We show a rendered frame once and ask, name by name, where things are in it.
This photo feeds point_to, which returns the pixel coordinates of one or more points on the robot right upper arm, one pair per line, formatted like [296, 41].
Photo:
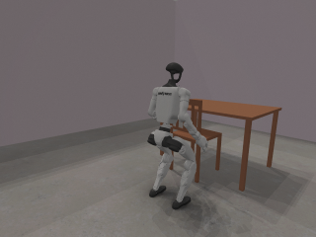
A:
[184, 103]

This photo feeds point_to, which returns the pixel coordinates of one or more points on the chair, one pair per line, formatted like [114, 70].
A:
[208, 134]

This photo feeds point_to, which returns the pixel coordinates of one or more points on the robot right foot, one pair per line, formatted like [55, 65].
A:
[176, 204]

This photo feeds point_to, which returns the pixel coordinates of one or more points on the right robot forearm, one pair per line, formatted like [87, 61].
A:
[188, 124]

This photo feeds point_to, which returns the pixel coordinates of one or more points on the right robot hand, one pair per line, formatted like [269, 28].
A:
[202, 143]

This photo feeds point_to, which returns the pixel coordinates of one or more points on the robot foot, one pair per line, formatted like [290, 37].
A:
[176, 204]
[154, 193]

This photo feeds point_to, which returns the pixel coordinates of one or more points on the robot left upper arm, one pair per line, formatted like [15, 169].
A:
[152, 106]

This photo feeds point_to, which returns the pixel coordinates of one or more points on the robot left foot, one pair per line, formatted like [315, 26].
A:
[154, 193]

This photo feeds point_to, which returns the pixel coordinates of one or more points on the table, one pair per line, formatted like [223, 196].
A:
[248, 112]

